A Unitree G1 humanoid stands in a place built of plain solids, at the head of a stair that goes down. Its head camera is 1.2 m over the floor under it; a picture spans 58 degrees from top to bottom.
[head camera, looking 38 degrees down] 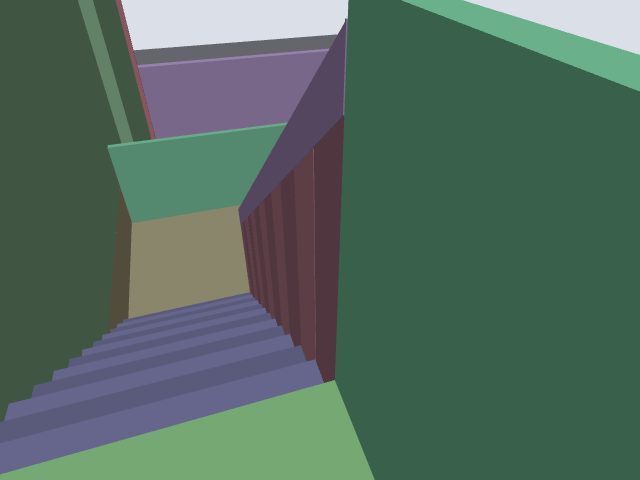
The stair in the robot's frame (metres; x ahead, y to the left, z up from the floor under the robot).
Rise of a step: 0.17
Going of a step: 0.21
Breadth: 1.25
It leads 18 degrees to the left of straight ahead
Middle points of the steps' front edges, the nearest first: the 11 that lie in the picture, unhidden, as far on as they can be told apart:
0.62 0.55 0.00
0.82 0.62 -0.17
1.03 0.68 -0.34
1.23 0.75 -0.51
1.43 0.81 -0.67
1.64 0.88 -0.84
1.84 0.94 -1.01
2.04 1.01 -1.18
2.24 1.07 -1.35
2.45 1.14 -1.52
2.65 1.20 -1.69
